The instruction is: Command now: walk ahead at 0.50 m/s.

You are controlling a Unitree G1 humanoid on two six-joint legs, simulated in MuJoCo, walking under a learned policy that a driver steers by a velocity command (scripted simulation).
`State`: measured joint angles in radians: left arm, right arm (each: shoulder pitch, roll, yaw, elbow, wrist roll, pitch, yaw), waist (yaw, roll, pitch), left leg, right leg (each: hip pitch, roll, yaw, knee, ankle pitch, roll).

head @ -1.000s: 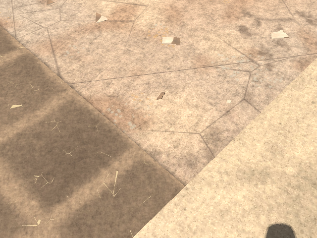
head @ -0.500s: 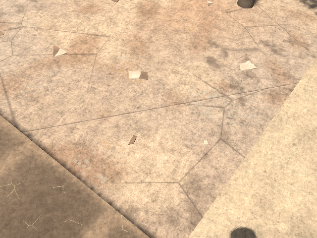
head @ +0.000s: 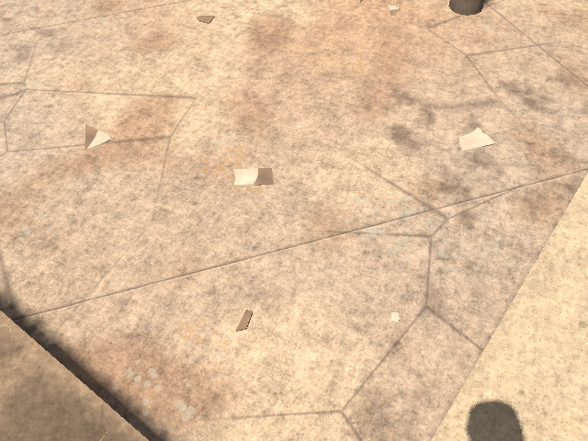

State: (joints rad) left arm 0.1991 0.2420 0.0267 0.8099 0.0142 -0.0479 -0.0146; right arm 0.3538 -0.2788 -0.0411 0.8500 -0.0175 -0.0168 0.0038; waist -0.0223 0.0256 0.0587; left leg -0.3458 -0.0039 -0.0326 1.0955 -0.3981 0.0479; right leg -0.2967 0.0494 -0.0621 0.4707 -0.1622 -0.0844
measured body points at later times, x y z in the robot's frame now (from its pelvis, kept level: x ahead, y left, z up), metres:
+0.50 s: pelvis +0.22 +0.04 -0.04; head +0.23 +0.05 +0.41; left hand +0.13 +0.29 -0.18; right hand +0.38 -0.21 -0.16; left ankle +0.31 +0.21 -0.74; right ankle +0.06 -0.07 -0.74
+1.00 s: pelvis +0.55 +0.16 -0.19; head +0.55 +0.13 +0.26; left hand +0.52 +0.45 -0.30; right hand +0.69 -0.07 -0.35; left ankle +0.37 +0.21 -0.79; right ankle +0.65 +0.11 -0.94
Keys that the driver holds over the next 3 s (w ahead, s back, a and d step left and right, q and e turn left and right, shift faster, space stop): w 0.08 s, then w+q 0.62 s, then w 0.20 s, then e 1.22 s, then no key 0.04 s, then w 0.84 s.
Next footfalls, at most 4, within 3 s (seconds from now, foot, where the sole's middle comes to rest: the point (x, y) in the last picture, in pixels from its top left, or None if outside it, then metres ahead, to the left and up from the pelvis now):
0.60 left None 0.38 0.22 -0.85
0.98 right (269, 396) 0.68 0.12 -0.99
1.34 left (194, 355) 0.81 0.34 -0.99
1.78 right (268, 390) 0.69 0.12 -0.99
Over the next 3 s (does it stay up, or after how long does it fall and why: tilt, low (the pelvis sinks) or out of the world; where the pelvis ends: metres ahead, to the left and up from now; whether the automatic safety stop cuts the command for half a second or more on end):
stays up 0.94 0.08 -0.21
